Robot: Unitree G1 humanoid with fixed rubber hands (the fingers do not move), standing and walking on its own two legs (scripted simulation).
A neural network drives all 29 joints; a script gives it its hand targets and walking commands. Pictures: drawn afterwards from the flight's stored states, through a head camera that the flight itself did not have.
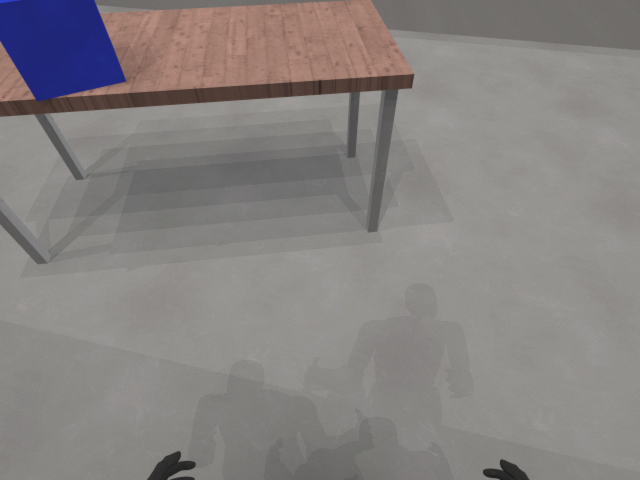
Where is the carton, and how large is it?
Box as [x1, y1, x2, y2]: [0, 0, 125, 101]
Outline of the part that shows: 0,0 0,41 37,101 125,81 114,50 93,0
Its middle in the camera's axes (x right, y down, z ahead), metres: -0.71 -0.55 +1.04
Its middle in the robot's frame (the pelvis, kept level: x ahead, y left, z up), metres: +1.14 +0.76 +0.06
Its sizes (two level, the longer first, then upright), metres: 0.250 0.227 0.227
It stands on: a table, 0.71 m high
